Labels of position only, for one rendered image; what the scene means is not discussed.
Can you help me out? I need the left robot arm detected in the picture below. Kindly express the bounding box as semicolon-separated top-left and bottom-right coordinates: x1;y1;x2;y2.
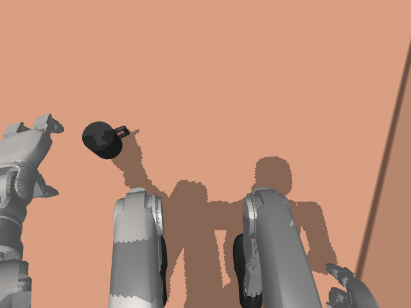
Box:
0;162;37;308

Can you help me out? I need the left robot hand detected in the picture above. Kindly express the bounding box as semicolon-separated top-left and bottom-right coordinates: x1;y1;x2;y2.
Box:
0;114;64;199

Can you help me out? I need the right robot hand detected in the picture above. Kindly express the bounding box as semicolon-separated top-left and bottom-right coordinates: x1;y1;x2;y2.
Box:
326;263;379;308

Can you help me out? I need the mug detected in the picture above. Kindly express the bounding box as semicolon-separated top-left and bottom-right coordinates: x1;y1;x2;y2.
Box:
82;121;130;159

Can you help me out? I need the right robot foot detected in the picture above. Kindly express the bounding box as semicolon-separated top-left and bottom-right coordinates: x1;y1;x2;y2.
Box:
233;234;263;308

